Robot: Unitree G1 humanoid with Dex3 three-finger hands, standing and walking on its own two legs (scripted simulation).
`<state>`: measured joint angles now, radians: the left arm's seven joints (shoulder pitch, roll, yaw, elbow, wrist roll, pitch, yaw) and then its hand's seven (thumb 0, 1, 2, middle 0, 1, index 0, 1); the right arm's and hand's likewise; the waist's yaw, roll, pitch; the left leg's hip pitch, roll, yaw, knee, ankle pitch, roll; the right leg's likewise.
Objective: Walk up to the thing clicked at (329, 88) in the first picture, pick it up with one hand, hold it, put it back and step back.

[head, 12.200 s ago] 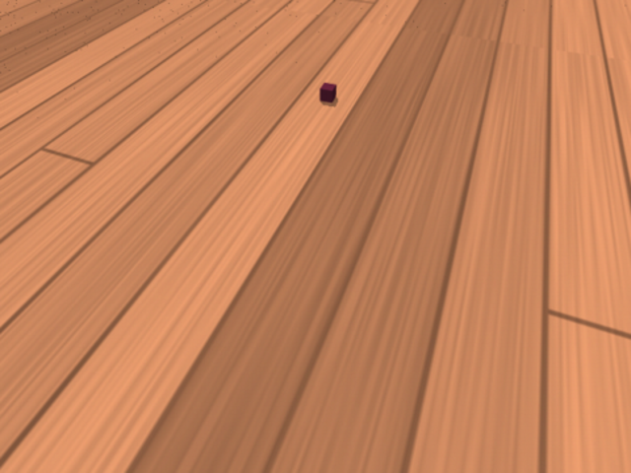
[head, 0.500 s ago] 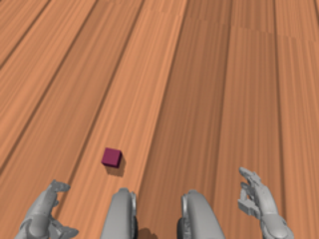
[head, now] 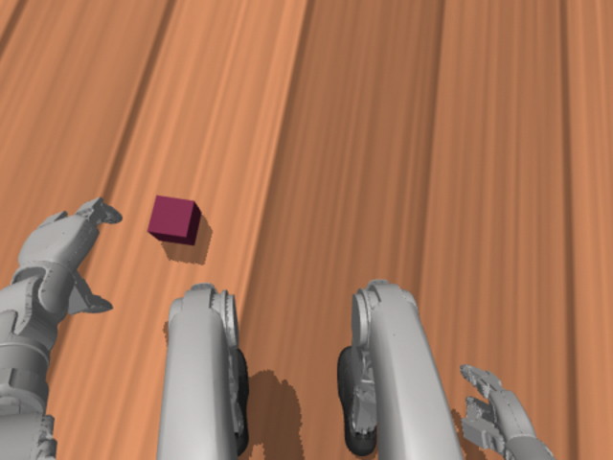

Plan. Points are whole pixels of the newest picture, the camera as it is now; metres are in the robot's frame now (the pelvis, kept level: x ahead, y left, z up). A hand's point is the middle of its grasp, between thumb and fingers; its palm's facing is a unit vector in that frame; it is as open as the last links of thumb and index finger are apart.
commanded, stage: rise first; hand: left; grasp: from above
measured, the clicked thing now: (176, 221) +0.49 +0.26 -0.38
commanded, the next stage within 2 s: approach in 1.30 s
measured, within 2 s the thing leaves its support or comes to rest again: neither
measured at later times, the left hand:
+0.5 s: hand (113, 246) +0.40 +0.31 -0.22, palm faces -0.49 -0.13 -0.86, open 13.9 cm
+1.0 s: hand (124, 239) +0.42 +0.31 -0.25, palm faces -0.48 -0.06 -0.87, open 13.8 cm
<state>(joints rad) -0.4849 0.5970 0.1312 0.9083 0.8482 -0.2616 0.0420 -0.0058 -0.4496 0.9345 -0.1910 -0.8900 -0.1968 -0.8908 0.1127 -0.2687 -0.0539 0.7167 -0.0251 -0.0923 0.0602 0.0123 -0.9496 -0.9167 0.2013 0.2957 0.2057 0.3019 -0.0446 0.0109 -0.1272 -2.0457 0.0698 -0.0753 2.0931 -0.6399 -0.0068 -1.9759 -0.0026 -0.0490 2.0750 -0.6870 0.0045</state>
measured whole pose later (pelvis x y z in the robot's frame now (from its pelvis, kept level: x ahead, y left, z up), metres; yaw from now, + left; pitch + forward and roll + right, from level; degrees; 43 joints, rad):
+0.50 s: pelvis -0.01 +0.01 -0.07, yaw -2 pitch +32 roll -7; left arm -0.72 0.71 0.11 1.18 1.15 -0.37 0.23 0.00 -0.45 0.99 -0.11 -0.87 -0.12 -0.87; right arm 0.10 -0.26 -0.02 0.74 -0.10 -0.02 0.11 0.01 -0.90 -0.90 0.20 0.30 0.21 0.30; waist -0.12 -0.01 -0.08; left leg -2.25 0.05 -0.11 2.31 -0.63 0.01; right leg -2.14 0.00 -0.07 2.27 -0.69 0.03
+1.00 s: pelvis +0.00 +0.01 -0.09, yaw -4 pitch +31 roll -8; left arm -0.75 0.79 0.13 1.27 1.27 -0.47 0.32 0.00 -0.43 0.98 -0.14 -0.86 -0.14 -0.86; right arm 0.10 -0.26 0.02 0.76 -0.15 0.03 0.13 0.01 -0.90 -0.90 0.20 0.30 0.21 0.30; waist -0.15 -0.03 -0.05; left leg -2.31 0.06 -0.14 2.41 -0.66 0.01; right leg -2.20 0.01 -0.09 2.35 -0.70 0.03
